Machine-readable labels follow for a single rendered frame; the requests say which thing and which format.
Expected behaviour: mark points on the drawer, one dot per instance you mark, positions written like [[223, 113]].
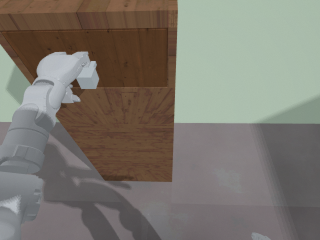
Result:
[[125, 57]]

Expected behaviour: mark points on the handle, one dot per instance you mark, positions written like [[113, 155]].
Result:
[[88, 78]]

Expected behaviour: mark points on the robot left forearm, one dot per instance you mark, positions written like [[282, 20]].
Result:
[[22, 151]]

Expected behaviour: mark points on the cabinet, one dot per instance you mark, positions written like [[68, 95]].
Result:
[[127, 133]]

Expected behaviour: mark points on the robot left upper arm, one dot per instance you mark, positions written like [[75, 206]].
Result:
[[20, 200]]

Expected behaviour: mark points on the robot left hand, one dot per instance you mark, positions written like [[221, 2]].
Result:
[[65, 68]]

